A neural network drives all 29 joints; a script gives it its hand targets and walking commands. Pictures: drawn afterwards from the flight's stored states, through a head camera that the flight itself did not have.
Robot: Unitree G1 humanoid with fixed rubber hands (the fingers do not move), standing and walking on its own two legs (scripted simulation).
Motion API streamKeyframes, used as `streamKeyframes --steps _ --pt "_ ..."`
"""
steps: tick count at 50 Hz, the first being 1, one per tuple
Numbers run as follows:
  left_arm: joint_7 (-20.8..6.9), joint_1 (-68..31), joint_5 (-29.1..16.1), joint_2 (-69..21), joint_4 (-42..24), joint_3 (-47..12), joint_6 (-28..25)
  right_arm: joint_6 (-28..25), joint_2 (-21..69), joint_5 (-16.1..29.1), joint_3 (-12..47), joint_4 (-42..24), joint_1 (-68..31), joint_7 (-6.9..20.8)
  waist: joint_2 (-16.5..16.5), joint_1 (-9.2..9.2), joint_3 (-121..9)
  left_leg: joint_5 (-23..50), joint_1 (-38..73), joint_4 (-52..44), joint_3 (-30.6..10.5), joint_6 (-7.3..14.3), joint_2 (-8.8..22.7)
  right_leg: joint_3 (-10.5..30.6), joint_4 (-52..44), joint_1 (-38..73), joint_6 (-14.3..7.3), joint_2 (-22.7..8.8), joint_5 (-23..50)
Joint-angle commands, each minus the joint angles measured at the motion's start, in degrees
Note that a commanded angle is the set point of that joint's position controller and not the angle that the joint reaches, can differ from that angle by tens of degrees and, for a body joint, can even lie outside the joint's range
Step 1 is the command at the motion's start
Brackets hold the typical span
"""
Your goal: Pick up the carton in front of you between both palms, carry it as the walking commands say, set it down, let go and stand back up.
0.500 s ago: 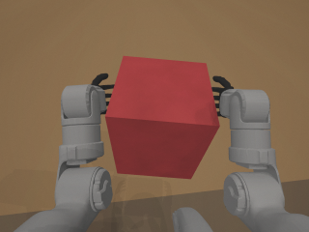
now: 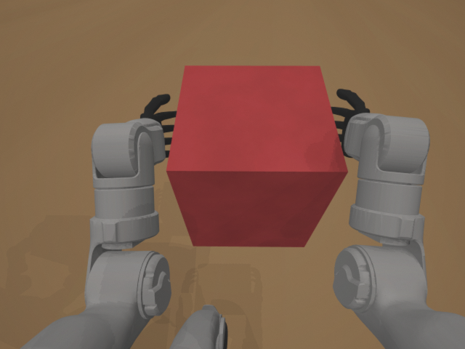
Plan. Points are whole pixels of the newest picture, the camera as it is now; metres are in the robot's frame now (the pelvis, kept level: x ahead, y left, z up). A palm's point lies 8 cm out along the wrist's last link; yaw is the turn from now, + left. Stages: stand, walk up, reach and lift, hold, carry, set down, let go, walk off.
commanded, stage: carry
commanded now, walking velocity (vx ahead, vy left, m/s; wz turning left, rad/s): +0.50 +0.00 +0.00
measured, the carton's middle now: (250, 164) +0.39 +0.04 +0.10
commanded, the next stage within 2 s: none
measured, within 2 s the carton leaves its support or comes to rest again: neither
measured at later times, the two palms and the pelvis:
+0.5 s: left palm (217, 32) +0.73 +0.14 +0.15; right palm (350, 42) +0.71 -0.15 +0.15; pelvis +0.35 +0.01 +0.00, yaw -1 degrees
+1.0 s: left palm (221, 9) +0.96 +0.17 +0.11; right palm (325, 12) +0.96 -0.13 +0.11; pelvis +0.69 +0.02 +0.01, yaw +0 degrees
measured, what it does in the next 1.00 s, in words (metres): walks ahead: left foot, then right foot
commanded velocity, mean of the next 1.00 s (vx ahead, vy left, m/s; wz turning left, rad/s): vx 0.50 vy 0.00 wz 0.00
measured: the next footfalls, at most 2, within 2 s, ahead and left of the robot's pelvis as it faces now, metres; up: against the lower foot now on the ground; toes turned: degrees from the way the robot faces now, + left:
left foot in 0.06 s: +0.24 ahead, +0.11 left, +0.01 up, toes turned +6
right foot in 0.52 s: +0.56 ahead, -0.07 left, +0.01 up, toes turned -8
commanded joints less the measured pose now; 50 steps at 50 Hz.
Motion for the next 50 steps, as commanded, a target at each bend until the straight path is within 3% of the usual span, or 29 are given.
streamKeyframes --steps 1,3,4,5,6,7,8,9,11,14,16,18,23,24,25,26,27,28,29,31,32,34,39,43,46,49,50 --pt "-15.8 -48.8 -27.7 -62.7 -4.9 -33.7 -0.8 -1.4 53.5 17.9 31.3 1.6 -37.2 8.7 -7.9 -4.32 -26.0 7.0 15.2 -10.4 6.1 1.0 -3.2 8.6 -3.6 11.9 -6.7 -11.7 31.4" --pt "-15.8 -46.3 -26.1 -62.2 -0.9 -32.6 -0.8 -1.5 54.7 19.0 31.3 5.3 -35.9 9.7 -5.5 -9.86 -30.3 8.4 33.6 -17.3 10.9 2.0 -6.4 1.1 11.0 8.1 -3.1 -8.7 47.2" --pt "-15.6 -45.7 -24.8 -61.5 0.6 -31.9 -1.0 -1.8 55.5 20.0 31.2 6.3 -35.4 10.3 -2.2 -12.1 -34.2 3.8 48.5 -15.9 5.0 2.6 -2.6 1.2 21.6 -2.6 -1.4 -7.3 38.0" --pt "-15.6 -45.4 -23.3 -61.4 1.3 -31.1 -1.0 -2.4 55.8 20.7 31.4 6.8 -36.1 11.0 12.1 -12.18 -36.0 -5.8 57.1 -21.0 -23.4 7.9 12.1 2.2 35.8 -18.7 1.4 -1.1 16.5" --pt "-15.5 -44.7 -22.2 -61.2 2.9 -30.4 -1.0 -2.5 57.6 22.0 31.6 7.9 -36.3 11.6 15.9 -11.25 -31.6 9.9 58.0 -25.6 -39.2 11.9 18.2 6.3 46.9 -30.6 1.3 4.8 -0.1" --pt "-15.2 -44.6 -21.1 -61.5 3.6 -29.4 -1.2 -2.7 59.6 23.8 32.3 5.9 -38.5 12.1 11.2 -10.89 -30.7 19.9 57.1 -22.4 -34.7 13.5 18.1 9.6 53.0 -33.5 -0.3 2.1 -0.2" --pt "-14.9 -43.8 -20.5 -61.4 3.4 -28.9 -1.5 -3.1 61.7 25.9 33.6 3.9 -41.2 12.7 5.5 -10.75 -29.1 27.2 53.8 -20.4 -29.1 12.7 16.9 9.8 52.9 -34.7 -0.7 0.3 1.6" --pt "-14.4 -43.5 -20.1 -61.9 2.7 -28.8 -1.8 -3.5 63.6 28.0 35.0 1.0 -44.5 13.1 2.8 -10.41 -28.2 27.0 51.1 -20.7 -25.2 11.2 16.1 10.2 49.5 -35.0 -0.8 -1.2 4.0" --pt "-13.2 -43.4 -19.7 -62.5 -0.1 -28.8 -2.3 -4.2 66.2 31.5 36.9 -3.9 -49.4 13.7 4.6 -9.57 -28.2 24.6 47.2 -22.8 -20.5 8.9 14.4 9.7 43.0 -32.2 -0.3 -2.1 6.9" --pt "-11.1 -43.0 -19.1 -61.7 -4.1 -29.3 -2.7 -4.3 66.3 33.8 37.7 -8.8 -50.6 13.7 6.8 -10.35 -28.8 27.5 47.7 -23.8 -15.7 9.5 13.5 7.2 36.2 -33.3 0.3 -1.8 9.6" --pt "-10.2 -40.8 -17.9 -60.8 -4.5 -29.5 -2.5 -4.0 65.2 33.4 37.5 -8.6 -47.5 13.5 7.1 -10.94 -28.6 30.9 49.3 -23.8 -12.5 9.7 12.7 6.1 29.0 -34.4 0.6 -2.2 13.0" --pt "-10.1 -37.5 -16.6 -60.1 -3.2 -30.1 -2.4 -4.0 64.5 32.1 37.5 -6.3 -43.2 13.6 7.6 -11.3 -27.9 36.5 49.7 -23.4 -8.7 8.6 11.2 4.4 20.6 -32.0 0.6 -1.6 19.1" --pt "-12.5 -32.9 -16.4 -62.1 2.3 -32.2 -3.6 -5.7 64.9 27.7 37.9 0.8 -35.6 14.2 9.0 -10.17 -25.7 53.6 49.2 -19.7 -0.5 3.6 8.6 -2.2 0.3 -16.8 -1.7 2.8 32.2" --pt "-13.2 -32.1 -16.9 -63.0 3.4 -32.5 -4.1 -6.2 65.1 27.0 37.9 1.5 -34.3 14.3 10.0 -9.37 -27.2 56.5 48.6 -15.4 1.1 1.9 8.2 -3.5 -3.0 -10.1 -2.3 3.8 33.3" --pt "-13.8 -31.2 -17.3 -64.2 4.1 -32.5 -4.6 -6.7 65.7 26.5 38.0 2.0 -33.0 14.5 8.9 -7.4 -29.9 54.8 44.8 -8.4 3.6 -0.2 7.1 -4.6 -6.5 1.2 -2.8 4.2 34.2" --pt "-14.6 -29.9 -17.7 -64.8 4.4 -32.4 -5.2 -7.3 66.0 26.3 38.3 2.1 -32.4 14.6 6.0 -5.13 -32.0 41.5 34.6 -0.3 3.0 -1.5 6.4 0.3 -4.1 14.2 -2.9 -1.1 31.7" --pt "-15.2 -29.1 -17.9 -64.7 4.5 -32.1 -5.6 -7.5 67.1 26.3 38.6 2.1 -31.8 14.8 -5.5 -6.11 -37.1 10.7 20.5 10.5 1.6 -2.8 2.7 20.7 1.8 28.4 -5.6 -16.4 40.3" --pt "-15.3 -27.6 -17.6 -64.4 5.7 -31.9 -6.3 -7.5 68.6 25.7 38.3 2.1 -30.8 14.8 -16.4 -4.35 -38.8 -10.1 5.4 24.5 -1.3 -3.7 -5.0 38.1 -3.7 36.7 -14.2 -22.5 33.9" --pt "-15.8 -24.7 -18.2 -66.5 4.4 -32.4 -6.9 -7.9 68.9 25.4 39.0 1.2 -29.4 14.7 -13.7 -4.74 -35.7 -9.4 -0.9 28.9 -4.8 -2.5 -2.3 37.3 -5.6 35.0 -14.2 -21.9 30.5" --pt "-16.5 -25.4 -19.8 -70.3 -2.9 -34.6 -8.0 -9.1 71.1 25.3 40.4 -2.3 -27.1 14.5 -4.1 -5.15 -31.6 -2.9 -1.7 23.1 -4.7 -2.4 1.2 27.8 -7.0 28.7 -10.1 -18.8 38.9" --pt "-16.7 -25.8 -20.6 -72.0 -6.2 -36.2 -8.4 -9.7 72.0 24.8 41.2 -4.1 -24.6 14.2 -3.1 -5.54 -30.8 -0.8 -0.2 18.8 -4.6 -2.9 2.6 24.1 -8.5 25.9 -9.1 -17.8 39.6" --pt "-17.0 -23.5 -21.4 -73.6 -12.1 -38.9 -9.3 -11.0 73.4 24.1 43.3 -8.0 -19.3 13.6 -4.9 -5.65 -31.4 0.1 3.8 11.5 -2.7 -3.7 2.3 19.5 -10.7 23.9 -7.6 -16.5 40.4" --pt "-18.7 -8.3 -21.0 -71.3 -21.2 -45.6 -11.1 -14.2 71.9 20.3 49.7 -17.2 -3.2 12.1 -7.1 -5.33 -30.0 5.3 0.9 -0.4 1.6 -4.2 1.6 11.5 -10.0 27.8 -7.1 -13.8 48.8" --pt "-19.8 4.3 -19.5 -67.1 -25.9 -48.8 -12.0 -14.6 66.5 18.8 53.7 -25.1 6.5 12.4 -8.0 -5.37 -25.2 13.4 2.4 -9.5 3.9 -3.5 0.8 7.3 -10.7 27.2 -6.1 -12.2 53.5" --pt "-19.6 11.5 -18.8 -63.4 -28.6 -48.1 -10.8 -12.7 64.9 20.7 54.0 -28.0 12.5 13.7 -8.3 -5.29 -20.5 18.3 5.4 -16.6 5.2 -2.5 0.3 4.8 -10.6 25.5 -5.2 -11.6 54.4" --pt "-19.1 14.1 -17.9 -59.0 -29.3 -47.8 -8.7 -10.1 60.5 21.6 53.4 -28.0 14.8 14.9 -7.8 -5.74 -20.0 19.2 18.9 -23.5 9.8 -0.9 -2.9 0.9 -2.4 21.0 -2.9 -10.3 61.7" --pt "-18.9 13.8 -17.8 -57.4 -29.4 -47.7 -7.9 -9.4 59.1 21.6 52.9 -27.0 15.6 15.2 -6.2 -6.58 -21.7 17.0 29.5 -24.1 11.6 -0.4 -4.3 -1.3 4.5 15.0 -1.6 -8.8 59.2"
